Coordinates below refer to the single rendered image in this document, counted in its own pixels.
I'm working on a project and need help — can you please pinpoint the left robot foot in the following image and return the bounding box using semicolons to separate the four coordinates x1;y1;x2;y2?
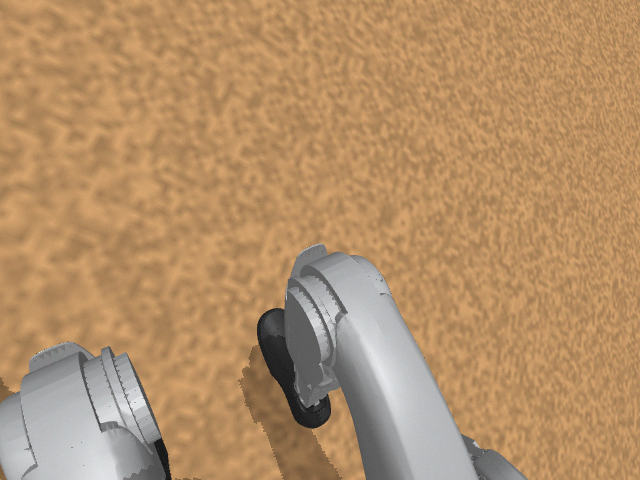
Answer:
154;438;172;480

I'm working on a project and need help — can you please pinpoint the right robot hand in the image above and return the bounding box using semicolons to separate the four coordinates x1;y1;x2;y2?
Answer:
461;434;528;480

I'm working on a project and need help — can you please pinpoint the right robot foot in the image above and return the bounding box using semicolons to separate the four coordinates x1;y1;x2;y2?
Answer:
257;308;331;428

